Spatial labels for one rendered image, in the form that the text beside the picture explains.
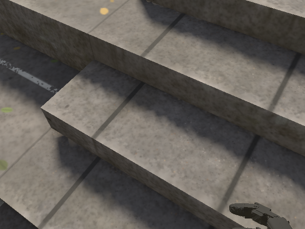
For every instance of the robot right hand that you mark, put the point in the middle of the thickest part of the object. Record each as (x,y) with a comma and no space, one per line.
(260,214)

